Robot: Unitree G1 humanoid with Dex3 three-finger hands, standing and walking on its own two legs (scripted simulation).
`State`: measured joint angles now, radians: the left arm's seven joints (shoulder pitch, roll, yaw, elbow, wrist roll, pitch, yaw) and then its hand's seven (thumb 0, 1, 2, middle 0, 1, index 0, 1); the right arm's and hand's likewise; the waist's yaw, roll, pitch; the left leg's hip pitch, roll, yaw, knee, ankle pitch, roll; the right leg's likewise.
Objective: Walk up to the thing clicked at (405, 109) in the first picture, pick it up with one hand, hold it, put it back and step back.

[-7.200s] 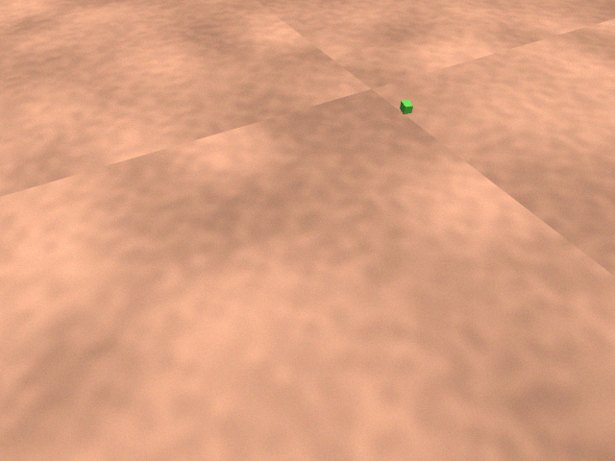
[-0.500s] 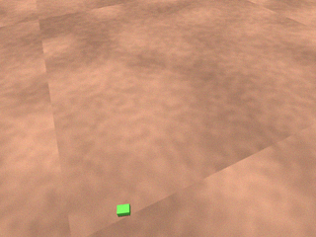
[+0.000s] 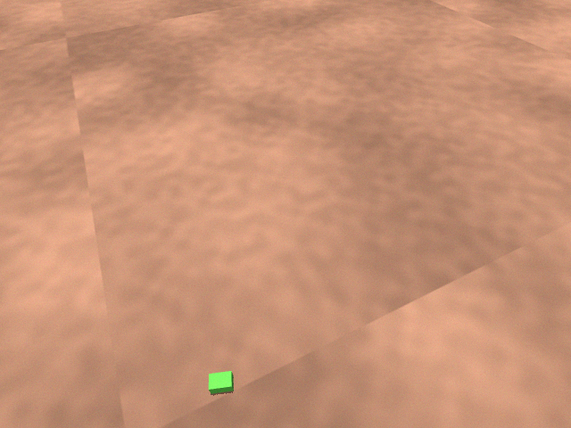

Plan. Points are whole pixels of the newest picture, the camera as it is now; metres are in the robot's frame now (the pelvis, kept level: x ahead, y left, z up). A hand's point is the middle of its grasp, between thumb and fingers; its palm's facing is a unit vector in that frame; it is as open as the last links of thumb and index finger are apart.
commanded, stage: walk up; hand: left
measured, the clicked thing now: (221, 382) +0.42 +0.24 -0.76
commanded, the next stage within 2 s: stand in 0.26 s
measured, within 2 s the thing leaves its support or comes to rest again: neither
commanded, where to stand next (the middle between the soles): +0.07 +0.00 m, yaw +4 degrees
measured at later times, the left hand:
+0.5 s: hand out of the picture +0.09 +0.25 -0.15, palm faces +0.00 -0.93 -0.36, open 7.4 cm
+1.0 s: hand out of the picture +0.06 +0.25 -0.15, palm faces +0.03 -0.93 -0.36, open 7.4 cm
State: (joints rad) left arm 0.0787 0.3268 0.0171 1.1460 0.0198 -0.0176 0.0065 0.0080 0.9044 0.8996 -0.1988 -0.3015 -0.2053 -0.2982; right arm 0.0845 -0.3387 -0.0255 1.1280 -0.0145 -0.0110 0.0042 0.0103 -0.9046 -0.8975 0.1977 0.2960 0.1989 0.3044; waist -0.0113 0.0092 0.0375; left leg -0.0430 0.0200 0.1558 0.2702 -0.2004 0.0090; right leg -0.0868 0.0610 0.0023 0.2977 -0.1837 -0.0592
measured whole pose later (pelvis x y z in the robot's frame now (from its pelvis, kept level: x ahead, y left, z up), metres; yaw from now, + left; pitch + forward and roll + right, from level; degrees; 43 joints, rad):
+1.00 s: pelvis +0.00 -0.01 +0.00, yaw +3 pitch -1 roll +0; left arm 0.11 0.34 0.00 1.16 0.01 -0.02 0.01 0.01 0.90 0.90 -0.20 -0.30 -0.21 -0.30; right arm 0.11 -0.35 0.00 1.15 -0.01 -0.01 0.00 0.01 -0.90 -0.90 0.20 0.30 0.20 0.30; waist -0.01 0.02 0.02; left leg -0.06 0.02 0.10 0.26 -0.18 0.00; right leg -0.06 0.06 -0.05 0.24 -0.16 -0.07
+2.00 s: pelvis -0.01 +0.00 +0.00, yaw +4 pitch -2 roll +0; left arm 0.11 0.34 0.00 1.15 0.01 -0.03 0.01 0.01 0.90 0.90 -0.20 -0.30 -0.21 -0.30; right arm 0.12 -0.35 0.01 1.14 -0.01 -0.01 0.00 0.01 -0.90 -0.90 0.20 0.30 0.20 0.30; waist -0.01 0.01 0.03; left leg -0.06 0.00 0.09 0.26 -0.18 0.01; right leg -0.06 0.04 -0.06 0.25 -0.16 -0.06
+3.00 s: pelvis +0.00 +0.01 +0.00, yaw +5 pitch -2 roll +0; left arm 0.11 0.34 0.00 1.15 0.01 -0.02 0.01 0.01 0.90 0.90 -0.20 -0.30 -0.21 -0.30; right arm 0.12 -0.35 0.01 1.14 -0.01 -0.02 0.00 0.01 -0.90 -0.90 0.20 0.30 0.20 0.30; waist -0.01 0.01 0.03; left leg -0.06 -0.01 0.08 0.26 -0.18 0.03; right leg -0.06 0.03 -0.07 0.25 -0.17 -0.04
